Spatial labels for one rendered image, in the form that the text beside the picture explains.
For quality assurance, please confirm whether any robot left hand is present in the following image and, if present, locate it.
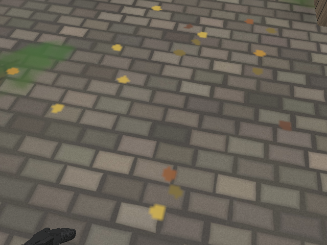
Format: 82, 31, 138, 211
22, 228, 76, 245

